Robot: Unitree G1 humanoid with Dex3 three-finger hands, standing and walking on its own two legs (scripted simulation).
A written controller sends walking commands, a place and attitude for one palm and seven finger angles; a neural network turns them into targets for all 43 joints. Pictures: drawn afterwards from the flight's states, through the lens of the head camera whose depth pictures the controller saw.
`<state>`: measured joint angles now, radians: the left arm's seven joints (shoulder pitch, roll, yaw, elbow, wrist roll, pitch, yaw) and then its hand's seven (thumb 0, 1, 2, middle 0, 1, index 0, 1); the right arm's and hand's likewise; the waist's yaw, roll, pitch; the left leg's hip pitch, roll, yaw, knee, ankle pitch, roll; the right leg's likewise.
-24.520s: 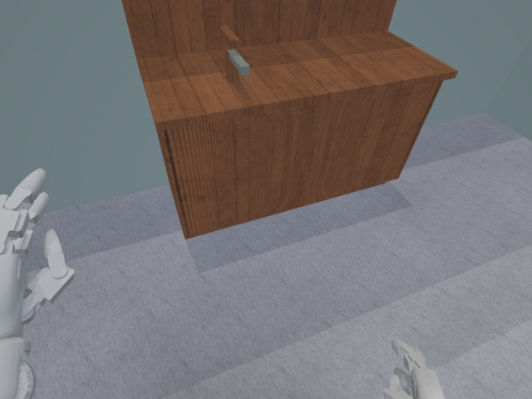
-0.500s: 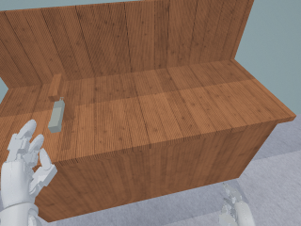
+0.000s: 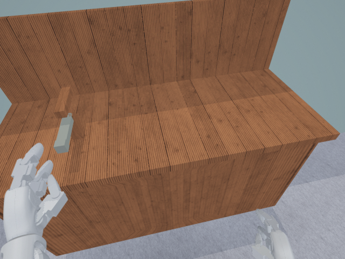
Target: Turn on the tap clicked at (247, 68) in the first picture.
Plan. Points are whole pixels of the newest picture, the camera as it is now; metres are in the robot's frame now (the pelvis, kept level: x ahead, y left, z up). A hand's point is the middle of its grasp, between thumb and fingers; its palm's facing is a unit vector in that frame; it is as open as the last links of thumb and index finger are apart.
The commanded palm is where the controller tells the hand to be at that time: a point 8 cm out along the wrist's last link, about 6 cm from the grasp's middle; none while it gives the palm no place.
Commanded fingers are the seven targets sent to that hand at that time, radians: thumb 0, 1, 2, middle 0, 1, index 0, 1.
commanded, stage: turn the palm inward beside the body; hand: left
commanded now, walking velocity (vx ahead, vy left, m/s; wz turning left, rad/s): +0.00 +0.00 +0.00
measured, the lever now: (61, 146) +0.36 +0.36 +0.05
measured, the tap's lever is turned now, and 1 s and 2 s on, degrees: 0 0 0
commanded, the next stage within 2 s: reach beside the lever's end, fingers flat in 0.18 s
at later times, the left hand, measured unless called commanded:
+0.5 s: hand (62, 191) +0.20 +0.24 +0.13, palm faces +0.52 -0.85 -0.11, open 7.4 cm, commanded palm +0.15 +0.28 +0.13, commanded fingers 0.00 0.90 0.90 -0.20 -0.30 -0.20 -0.30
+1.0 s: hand (52, 178) +0.23 +0.29 +0.11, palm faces +0.56 -0.82 -0.10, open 7.5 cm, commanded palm +0.19 +0.33 +0.11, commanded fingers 0.00 0.90 0.90 -0.19 -0.26 -0.19 -0.26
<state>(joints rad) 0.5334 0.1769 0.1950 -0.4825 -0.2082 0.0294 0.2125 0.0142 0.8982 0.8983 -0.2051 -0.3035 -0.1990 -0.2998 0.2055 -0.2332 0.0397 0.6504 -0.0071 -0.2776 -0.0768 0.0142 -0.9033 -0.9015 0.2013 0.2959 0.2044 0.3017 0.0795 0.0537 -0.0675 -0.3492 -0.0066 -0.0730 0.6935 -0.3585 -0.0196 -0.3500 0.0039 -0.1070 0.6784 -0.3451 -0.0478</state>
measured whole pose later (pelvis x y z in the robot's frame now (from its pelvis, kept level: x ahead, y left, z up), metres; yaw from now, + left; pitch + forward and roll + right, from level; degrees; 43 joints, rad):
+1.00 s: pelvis +0.00 +0.01 +0.00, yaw -1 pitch +3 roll +0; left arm 0.29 0.22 0.35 -0.12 -0.23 -0.09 0.16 0.01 0.90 0.90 -0.20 -0.28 -0.19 -0.28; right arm 0.20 -0.24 0.02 0.70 0.00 -0.27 -0.08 0.01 -0.90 -0.90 0.20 0.30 0.20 0.30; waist 0.06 0.04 -0.06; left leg -0.40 -0.01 -0.06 0.71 -0.36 -0.01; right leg -0.40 0.00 -0.10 0.69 -0.34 -0.04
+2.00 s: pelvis +0.00 +0.02 -0.02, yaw -2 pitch +10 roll -2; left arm -0.15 0.39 0.57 0.51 -0.19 -0.25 0.03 0.01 0.90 0.90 -0.16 -0.16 -0.15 -0.16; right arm 0.24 -0.26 0.00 0.70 -0.01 -0.15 -0.08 0.01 -0.90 -0.90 0.20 0.30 0.21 0.30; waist 0.00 0.02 -0.09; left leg -0.60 0.00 -0.04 0.83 -0.41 0.01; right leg -0.60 0.01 -0.08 0.77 -0.36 -0.02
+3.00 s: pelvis +0.00 +0.03 -0.02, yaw -2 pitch +11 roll -2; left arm -0.13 0.35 0.53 0.47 -0.18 -0.28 0.06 0.01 0.90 0.90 -0.16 -0.15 -0.15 -0.15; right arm 0.24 -0.24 0.01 0.67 -0.02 -0.10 -0.06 0.01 -0.90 -0.90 0.20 0.30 0.21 0.30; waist 0.00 0.02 -0.11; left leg -0.64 0.00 -0.04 0.87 -0.43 0.02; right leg -0.63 0.01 -0.08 0.79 -0.37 -0.01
